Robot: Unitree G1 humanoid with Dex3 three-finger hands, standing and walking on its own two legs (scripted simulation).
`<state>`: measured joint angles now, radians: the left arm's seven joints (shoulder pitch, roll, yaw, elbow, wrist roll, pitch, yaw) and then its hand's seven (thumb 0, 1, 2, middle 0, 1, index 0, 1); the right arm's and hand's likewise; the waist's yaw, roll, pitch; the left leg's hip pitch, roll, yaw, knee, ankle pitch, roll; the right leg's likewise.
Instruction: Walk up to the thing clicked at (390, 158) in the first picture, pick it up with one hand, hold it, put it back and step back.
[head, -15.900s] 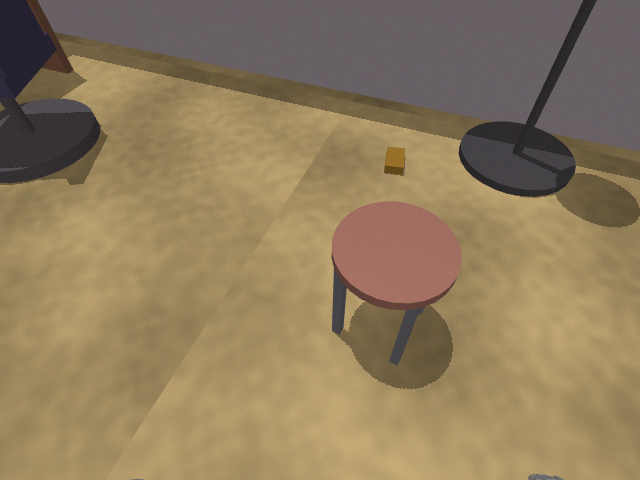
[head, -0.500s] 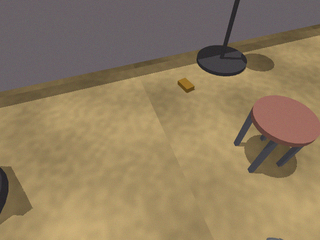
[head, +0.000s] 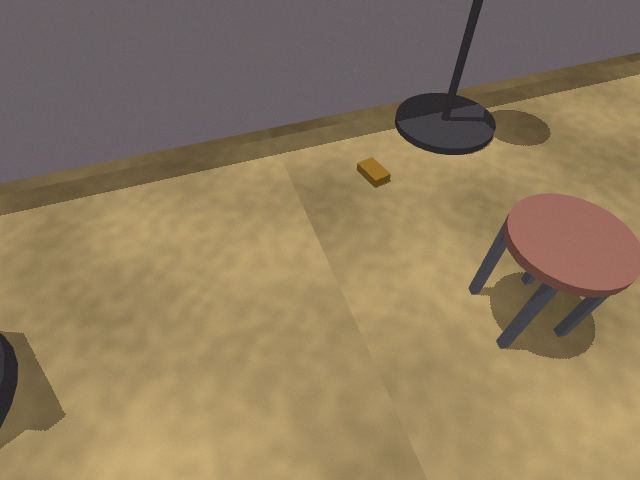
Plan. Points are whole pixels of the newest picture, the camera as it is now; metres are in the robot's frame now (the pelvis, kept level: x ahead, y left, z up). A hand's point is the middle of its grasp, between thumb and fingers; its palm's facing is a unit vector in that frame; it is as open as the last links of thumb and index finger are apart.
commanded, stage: stand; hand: right
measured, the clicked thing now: (373, 172) +1.50 -0.26 -0.76
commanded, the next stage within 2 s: walk up in 0.54 s
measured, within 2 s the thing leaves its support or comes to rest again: neither
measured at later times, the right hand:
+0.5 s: hand out of the picture +0.07 -0.26 -0.16, palm faces -0.02 +0.94 -0.35, open 7.4 cm
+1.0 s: hand (587, 469) +0.15 -0.37 -0.18, palm faces +0.02 +0.94 -0.33, open 7.4 cm
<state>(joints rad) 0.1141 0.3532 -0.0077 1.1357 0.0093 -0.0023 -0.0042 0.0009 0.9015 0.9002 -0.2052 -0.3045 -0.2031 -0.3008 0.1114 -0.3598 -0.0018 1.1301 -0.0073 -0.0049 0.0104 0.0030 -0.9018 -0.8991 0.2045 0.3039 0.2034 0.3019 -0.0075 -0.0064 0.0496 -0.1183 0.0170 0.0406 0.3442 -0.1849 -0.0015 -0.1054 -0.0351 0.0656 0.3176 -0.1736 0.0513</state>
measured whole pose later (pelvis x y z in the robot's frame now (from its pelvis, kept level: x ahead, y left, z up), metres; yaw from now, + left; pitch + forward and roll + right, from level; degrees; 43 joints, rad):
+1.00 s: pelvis +0.13 -0.09 -0.02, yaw -2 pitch -3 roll +0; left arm 0.24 0.39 0.09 0.97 0.03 -0.07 -0.06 0.00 0.90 0.90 -0.21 -0.30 -0.20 -0.30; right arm 0.28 -0.46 -0.07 1.03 -0.02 0.00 0.06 0.01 -0.91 -0.90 0.20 0.30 0.20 0.30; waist 0.00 0.07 0.04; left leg -0.37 0.00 -0.07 1.11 -0.41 0.06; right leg -0.26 -0.02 -0.10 0.58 -0.28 -0.03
